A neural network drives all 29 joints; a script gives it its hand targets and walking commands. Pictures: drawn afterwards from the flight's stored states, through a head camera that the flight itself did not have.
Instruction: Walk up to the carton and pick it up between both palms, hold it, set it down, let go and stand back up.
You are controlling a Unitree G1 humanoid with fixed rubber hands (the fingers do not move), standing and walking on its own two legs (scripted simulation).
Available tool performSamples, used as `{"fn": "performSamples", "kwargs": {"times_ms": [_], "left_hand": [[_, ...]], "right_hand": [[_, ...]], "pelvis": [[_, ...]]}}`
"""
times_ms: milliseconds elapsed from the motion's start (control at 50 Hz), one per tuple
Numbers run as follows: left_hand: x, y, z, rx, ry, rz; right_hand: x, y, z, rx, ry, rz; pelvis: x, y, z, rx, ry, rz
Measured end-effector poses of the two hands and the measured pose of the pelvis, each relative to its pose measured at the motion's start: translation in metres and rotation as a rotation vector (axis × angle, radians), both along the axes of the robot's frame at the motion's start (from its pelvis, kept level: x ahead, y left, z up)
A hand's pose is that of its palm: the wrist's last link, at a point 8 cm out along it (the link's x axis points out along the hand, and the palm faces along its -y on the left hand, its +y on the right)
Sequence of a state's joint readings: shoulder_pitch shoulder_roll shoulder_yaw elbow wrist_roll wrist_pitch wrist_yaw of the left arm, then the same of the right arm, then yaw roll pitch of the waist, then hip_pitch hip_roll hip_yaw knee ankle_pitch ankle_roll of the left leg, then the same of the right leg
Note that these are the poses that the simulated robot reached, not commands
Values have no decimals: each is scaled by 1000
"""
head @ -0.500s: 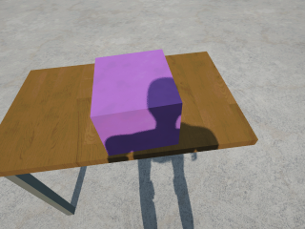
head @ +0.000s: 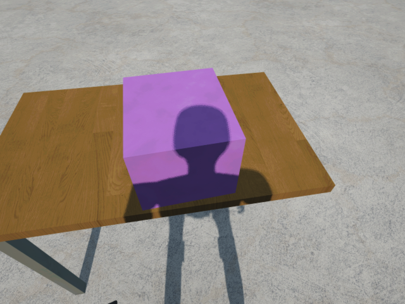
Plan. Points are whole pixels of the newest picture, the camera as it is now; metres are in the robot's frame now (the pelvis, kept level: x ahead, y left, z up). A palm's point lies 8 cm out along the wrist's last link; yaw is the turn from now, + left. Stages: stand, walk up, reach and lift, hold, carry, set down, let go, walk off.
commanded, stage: walk up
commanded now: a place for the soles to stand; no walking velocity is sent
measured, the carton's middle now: (179, 135) +0.52 +0.08 +0.03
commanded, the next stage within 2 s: none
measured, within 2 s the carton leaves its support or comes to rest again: neither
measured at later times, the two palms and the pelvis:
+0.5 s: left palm out of the picture +0.11 +0.20 -0.10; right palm out of the picture +0.10 -0.24 -0.09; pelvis +0.01 -0.02 +0.01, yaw +7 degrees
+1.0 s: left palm out of the picture +0.07 +0.21 -0.11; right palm out of the picture +0.14 -0.24 -0.09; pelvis -0.01 -0.04 +0.01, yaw +14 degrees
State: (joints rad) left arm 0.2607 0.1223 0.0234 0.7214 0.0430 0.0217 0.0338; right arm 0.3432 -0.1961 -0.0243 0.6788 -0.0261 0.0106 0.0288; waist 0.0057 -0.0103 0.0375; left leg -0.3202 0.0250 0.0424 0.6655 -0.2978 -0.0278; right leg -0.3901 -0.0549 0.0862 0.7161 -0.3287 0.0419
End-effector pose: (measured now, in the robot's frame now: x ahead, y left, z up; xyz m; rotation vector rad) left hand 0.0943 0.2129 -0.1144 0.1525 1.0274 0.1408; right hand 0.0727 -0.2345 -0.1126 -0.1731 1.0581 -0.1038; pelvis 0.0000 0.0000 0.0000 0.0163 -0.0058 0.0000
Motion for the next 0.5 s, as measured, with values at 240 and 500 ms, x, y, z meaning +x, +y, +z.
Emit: {"fn": "performSamples", "kwargs": {"times_ms": [240, 500], "left_hand": [[31, 6, 11, -29, -50, -29], [19, -15, 12, -51, -33, 59]], "right_hand": [[1, 22, 14, 36, -15, -40], [31, -10, 18, -8, -43, 42]], "pelvis": [[7, 1, 13, -22, -12, 50], [6, -24, 14, -24, -17, 121]]}}
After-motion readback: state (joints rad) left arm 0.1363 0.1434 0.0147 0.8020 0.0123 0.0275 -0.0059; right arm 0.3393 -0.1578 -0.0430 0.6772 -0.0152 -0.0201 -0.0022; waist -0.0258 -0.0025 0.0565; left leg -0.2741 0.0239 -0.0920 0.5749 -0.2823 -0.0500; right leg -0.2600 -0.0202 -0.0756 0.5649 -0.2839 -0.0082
